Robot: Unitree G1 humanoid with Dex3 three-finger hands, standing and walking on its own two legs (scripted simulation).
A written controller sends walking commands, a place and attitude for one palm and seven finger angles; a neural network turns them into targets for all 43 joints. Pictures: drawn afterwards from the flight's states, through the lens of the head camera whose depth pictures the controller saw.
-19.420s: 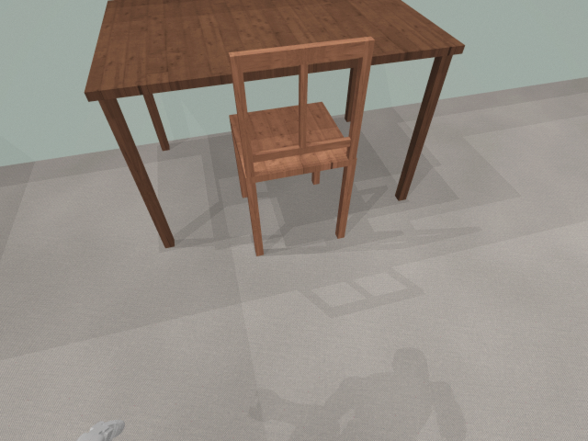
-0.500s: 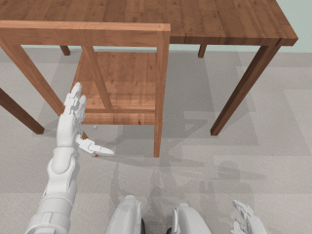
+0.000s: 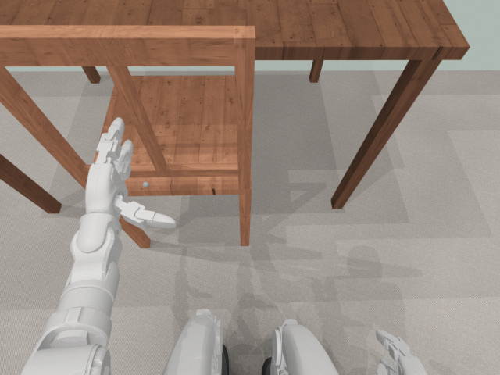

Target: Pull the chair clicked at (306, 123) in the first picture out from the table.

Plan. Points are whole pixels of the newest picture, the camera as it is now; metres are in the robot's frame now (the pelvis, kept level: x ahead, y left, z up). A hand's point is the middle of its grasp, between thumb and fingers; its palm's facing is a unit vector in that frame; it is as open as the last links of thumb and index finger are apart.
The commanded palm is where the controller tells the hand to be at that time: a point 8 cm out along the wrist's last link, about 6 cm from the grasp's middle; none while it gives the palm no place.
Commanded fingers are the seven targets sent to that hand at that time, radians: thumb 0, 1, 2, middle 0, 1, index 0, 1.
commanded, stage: push the fingers through the gap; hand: left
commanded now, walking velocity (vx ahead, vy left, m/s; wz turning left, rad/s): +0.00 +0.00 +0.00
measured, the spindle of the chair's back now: (143, 125) +0.53 +0.20 +0.02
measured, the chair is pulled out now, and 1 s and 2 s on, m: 0.00 0.00 0.00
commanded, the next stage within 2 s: hook a spindle and tug to test in 1.20 s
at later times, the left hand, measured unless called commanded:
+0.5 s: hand (147, 160) +0.44 +0.18 +0.04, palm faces +0.06 -1.00 -0.03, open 16.9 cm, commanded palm +0.42 +0.23 +0.03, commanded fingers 0.00 -0.50 0.30 -0.06 -0.08 -0.06 -0.08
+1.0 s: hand (156, 143) +0.48 +0.17 +0.03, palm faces +0.06 -1.00 -0.03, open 16.9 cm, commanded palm +0.46 +0.22 +0.03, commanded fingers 0.00 -0.50 0.30 -0.06 -0.08 -0.06 -0.08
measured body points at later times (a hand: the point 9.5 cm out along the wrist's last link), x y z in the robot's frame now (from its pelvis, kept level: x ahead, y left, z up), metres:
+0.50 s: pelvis +0.00 +0.01 +0.00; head +0.12 +0.02 +0.43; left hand +0.44 +0.23 +0.04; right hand +0.08 -0.25 -0.12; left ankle +0.06 +0.10 -0.61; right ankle +0.02 -0.07 -0.61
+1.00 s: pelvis +0.00 +0.01 -0.01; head +0.14 +0.01 +0.42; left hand +0.48 +0.23 +0.03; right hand +0.03 -0.26 -0.13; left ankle +0.06 +0.10 -0.61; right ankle +0.02 -0.07 -0.61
